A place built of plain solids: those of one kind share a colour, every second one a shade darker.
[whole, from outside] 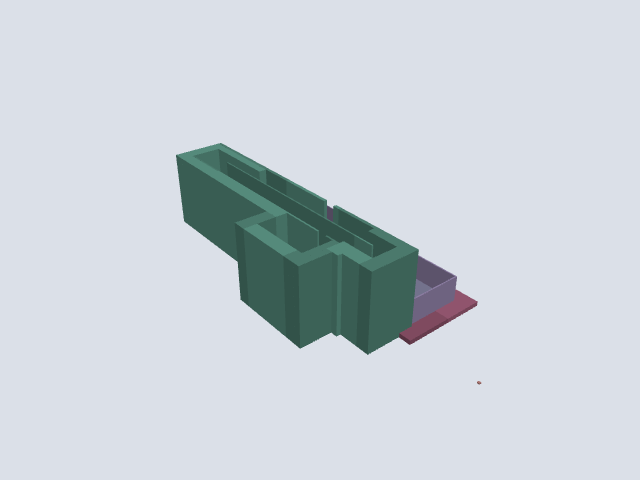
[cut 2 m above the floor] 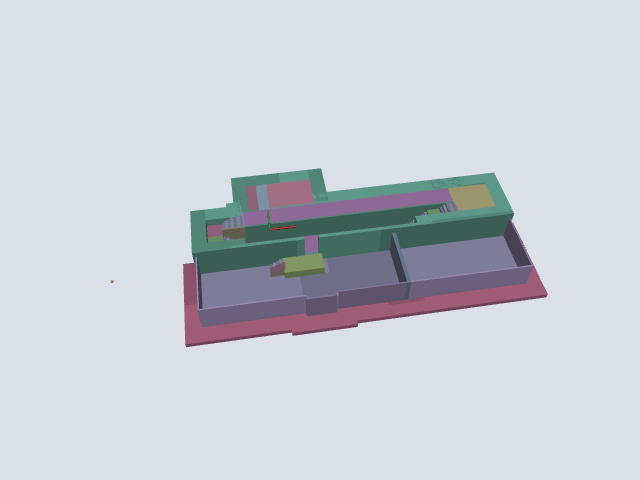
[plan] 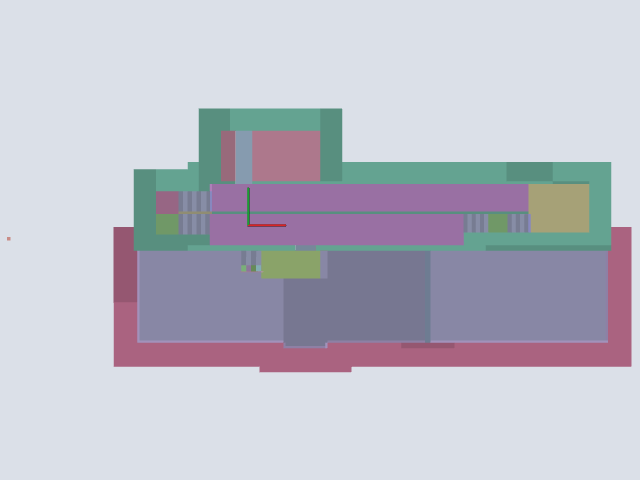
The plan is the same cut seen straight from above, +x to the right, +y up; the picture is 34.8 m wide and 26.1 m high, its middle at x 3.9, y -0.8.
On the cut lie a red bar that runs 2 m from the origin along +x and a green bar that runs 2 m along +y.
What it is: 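A small town gaol of two floors under one roof; a narrow ground-floor corridor and a narrow upper corridor, each with a row of cell doors, a day room upstairs, and a walled yard before the door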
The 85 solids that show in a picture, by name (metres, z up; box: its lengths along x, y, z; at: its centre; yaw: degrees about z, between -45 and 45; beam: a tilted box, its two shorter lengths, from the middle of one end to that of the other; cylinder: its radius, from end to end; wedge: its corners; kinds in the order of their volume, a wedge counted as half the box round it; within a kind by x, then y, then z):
{
 "wall_brick_1": {"box": [1.2, 3.55, 6.98], "at": [-5.62, 1.28, 2.36]},
 "wall_brick_2": {"box": [4.14, 0.59, 6.98], "at": [-4.16, -0.79, 2.36]},
 "wall_brick_3": {"box": [2.94, 1.2, 6.98], "at": [-3.56, 2.45, 2.36]},
 "wall_brick_4": {"box": [1.82, 0.14, 3.18], "at": [-2.88, 0.68, 4.26]},
 "wall_brick_5": {"box": [1.2, 1.59, 6.98], "at": [-2.69, 2.65, 2.36]},
 "wall_brick_6": {"box": [0.6, 4.5, 6.98], "at": [-2.39, 4.1, 2.36]},
 "wall_brick_7": {"box": [8.14, 0.3, 6.98], "at": [-2.16, -1.24, 2.36]},
 "wall_brick_8": {"box": [0.6, 3.95, 6.98], "at": [-1.79, 4.37, 2.36]},
 "wall_brick_9": {"box": [1.4, 0.15, 6.98], "at": [-1.39, 2.32, 2.36]},
 "wall_brick_10": {"box": [5.85, 0.3, 6.98], "at": [-0.36, -1.24, 2.36]},
 "wall_brick_11": {"box": [2.9, 1.2, 6.98], "at": [-0.04, 5.75, 2.36]},
 "wall_brick_12": {"box": [4.9, 1.2, 6.98], "at": [1.46, 5.75, 2.36]},
 "wall_brick_13": {"box": [1.2, 3.95, 6.98], "at": [4.51, 4.37, 2.36]},
 "wall_brick_14": {"box": [17.21, 0.14, 6.98], "at": [6.64, 0.68, 2.36]},
 "wall_brick_15": {"box": [9.25, 0.3, 6.98], "at": [8.29, -1.24, 2.36]},
 "wall_brick_16": {"box": [16.23, 0.15, 6.98], "at": [8.33, 2.32, 2.36]},
 "wall_brick_17": {"box": [12.53, 1.05, 6.98], "at": [10.18, 2.92, 2.36]},
 "wall_brick_18": {"box": [11.03, 0.3, 6.98], "at": [14.23, -1.24, 2.36]},
 "wall_brick_19": {"box": [2.52, 0.15, 6.98], "at": [15.3, 2.32, 2.36]},
 "wall_brick_20": {"box": [2.52, 1.05, 6.98], "at": [15.3, 2.92, 2.36]},
 "wall_brick_21": {"box": [8.03, 0.7, 6.98], "at": [15.73, -0.74, 2.36]},
 "wall_brick_22": {"box": [4.38, 0.15, 6.98], "at": [16.35, 2.32, 2.36]},
 "wall_brick_23": {"box": [4.38, 1.05, 6.98], "at": [16.35, 2.92, 2.36]},
 "wall_brick_24": {"box": [1.2, 3.84, 6.98], "at": [19.14, 1.53, 2.36]},
 "floor_concrete_1": {"box": [13.8, 1.7, 1.13], "at": [4.81, -0.24, -0.57]},
 "floor_concrete_2": {"box": [17.21, 1.5, 3.78], "at": [6.64, 1.5, 0.76]},
 "floor_concrete_3": {"box": [3.65, 1.0, 1.13], "at": [13.54, 0.11, -0.57]},
 "yard_concrete_1": {"box": [9.33, 4.1, 0.4], "at": [-2.66, -2.14, -0.98]},
 "yard_concrete_2": {"box": [5.0, 2.9, 0.4], "at": [3.11, -6.54, -0.98]},
 "yard_concrete_3": {"box": [28.16, 6.1, 0.4], "at": [6.76, -4.64, -0.98]},
 "yard_concrete_4": {"box": [2.9, 3.8, 0.4], "at": [9.76, -4.79, -0.98]},
 "yard_concrete_5": {"box": [18.23, 4.1, 0.4], "at": [11.73, -2.14, -0.98]},
 "yard_yard_concrete_1": {"box": [6.74, 1.5, 0.4], "at": [-2.66, -2.14, -0.93]},
 "yard_yard_concrete_2": {"box": [7.94, 3.5, 0.4], "at": [-2.06, -4.64, -0.93]},
 "yard_yard_concrete_3": {"box": [2.4, 3.8, 0.4], "at": [3.11, -4.79, -0.93]},
 "yard_yard_concrete_4": {"box": [0.4, 1.5, 0.4], "at": [4.11, -2.14, -0.93]},
 "yard_yard_concrete_5": {"box": [5.3, 5.0, 0.4], "at": [6.96, -3.89, -0.93]},
 "yard_yard_concrete_6": {"box": [9.63, 5.0, 0.4], "at": [14.73, -3.89, -0.93]},
 "floor_dayroom_lino_1": {"box": [0.8, 2.75, 3.78], "at": [-1.09, 3.77, 0.76]},
 "floor_dayroom_lino_2": {"box": [3.7, 2.75, 3.78], "at": [2.06, 3.77, 0.76]},
 "floor_landing_metal_1": {"box": [0.12, 1.64, 3.78], "at": [15.3, 1.43, 0.76]},
 "floor_landing_metal_2": {"box": [3.18, 2.64, 3.78], "at": [16.95, 0.93, 0.76]},
 "fence_metal_1": {"box": [0.12, 5.0, 2.6], "at": [-5.98, -3.89, 0.17]},
 "fence_metal_2": {"box": [7.95, 0.12, 2.6], "at": [-2.06, -6.33, 0.17]},
 "fence_metal_3": {"box": [2.4, 0.12, 2.6], "at": [3.11, -6.63, 0.17]},
 "fence_metal_4": {"box": [5.3, 0.12, 2.6], "at": [6.96, -6.33, 0.17]},
 "fence_metal_5": {"box": [9.65, 0.12, 2.6], "at": [14.74, -6.33, 0.17]},
 "fence_metal_6": {"box": [0.12, 5.0, 2.6], "at": [19.5, -3.89, 0.17]},
 "step_1": {"box": [0.3, 1.11, 1.21], "at": [-3.7, 0.06, 0.55]},
 "step_2": {"box": [0.3, 1.11, 1.54], "at": [-3.64, 1.3, 0.72]},
 "step_3": {"box": [0.3, 1.11, 1.04], "at": [-3.46, 0.06, 0.47]},
 "step_4": {"box": [0.3, 1.11, 1.7], "at": [-3.4, 1.3, 0.8]},
 "step_5": {"box": [0.3, 1.11, 0.88], "at": [-3.21, 0.06, 0.39]},
 "step_6": {"box": [0.3, 1.11, 1.87], "at": [-3.15, 1.3, 0.88]},
 "step_7": {"box": [0.3, 1.11, 0.71], "at": [-2.97, 0.06, 0.31]},
 "step_8": {"box": [0.3, 1.11, 2.03], "at": [-2.91, 1.3, 0.97]},
 "step_9": {"box": [0.3, 1.11, 0.55], "at": [-2.73, 0.06, 0.22]},
 "step_10": {"box": [0.3, 1.11, 2.2], "at": [-2.67, 1.3, 1.05]},
 "step_11": {"box": [0.3, 1.11, 0.38], "at": [-2.48, 0.06, 0.14]},
 "step_12": {"box": [0.3, 1.11, 2.36], "at": [-2.42, 1.3, 1.13]},
 "step_13": {"box": [0.3, 1.11, 0.21], "at": [-2.24, 0.06, 0.06]},
 "step_14": {"box": [0.3, 1.11, 2.53], "at": [-2.18, 1.3, 1.21]},
 "step_15": {"box": [0.3, 1.0, 0.25], "at": [11.85, 0.11, 0.08]},
 "step_16": {"box": [0.3, 1.0, 0.46], "at": [12.07, 0.11, 0.18]},
 "step_17": {"box": [0.3, 1.0, 0.66], "at": [12.3, 0.11, 0.28]},
 "step_18": {"box": [0.3, 1.0, 0.87], "at": [12.52, 0.11, 0.38]},
 "step_19": {"box": [0.3, 1.0, 1.07], "at": [12.75, 0.11, 0.48]},
 "step_20": {"box": [0.3, 1.0, 1.27], "at": [12.97, 0.11, 0.59]},
 "step_21": {"box": [0.3, 1.0, 1.68], "at": [14.25, 0.11, 0.79]},
 "step_22": {"box": [0.3, 1.0, 1.88], "at": [14.47, 0.11, 0.89]},
 "step_23": {"box": [0.3, 1.0, 2.09], "at": [14.7, 0.11, 0.99]},
 "step_24": {"box": [0.3, 1.0, 2.29], "at": [14.92, 0.11, 1.1]},
 "step_25": {"box": [0.3, 1.0, 2.5], "at": [15.15, 0.11, 1.2]},
 "floor_sill_concrete_1": {"box": [0.9, 2.9, 3.78], "at": [-0.24, 3.7, 0.76]},
 "floor_sill_concrete_2": {"box": [1.1, 0.3, 1.13], "at": [3.11, -1.24, -0.57]},
 "floor_stoop_stone_1": {"box": [3.2, 1.5, 1.13], "at": [2.31, -2.14, -0.57]},
 "fence_brick_1": {"box": [0.3, 5.0, 2.6], "at": [9.76, -3.89, 0.17]},
 "floor_l1a_1": {"box": [1.23, 1.11, 1.37], "at": [-4.41, 0.06, 0.64]},
 "floor_l1a_2": {"box": [1.07, 1.0, 1.48], "at": [13.58, 0.11, 0.69]},
 "floor_1": {"box": [1.23, 1.24, 1.37], "at": [-4.41, 1.23, 0.64]},
 "floor_hda_1": {"box": [0.12, 1.11, 2.7], "at": [-2.03, 1.3, 1.3]},
 "floor_hda_2": {"box": [0.14, 1.0, 2.7], "at": [15.29, 0.11, 1.3]},
 "wall_1": {"box": [1.82, 0.13, 2.72], "at": [-2.88, 0.68, 1.31]},
 "wall_2": {"wedge": [[-0.42, -2.56, -0.78], [-0.42, -2.56, -0.52], [-0.42, -2.51, -0.78], [-0.42, -2.51, -0.52], [0.71, -2.56, -0.78], [0.71, -2.56, 0.09], [0.71, -2.51, -0.78], [0.71, -2.51, 0.09]]},
 "rail_1": {"wedge": [[-0.42, -2.56, -0.52], [-0.42, -2.56, 0.38], [-0.42, -2.51, -0.52], [-0.42, -2.51, 0.38], [0.71, -2.56, 0.09], [0.71, -2.56, 0.99], [0.71, -2.51, 0.09], [0.71, -2.51, 0.99]]}
}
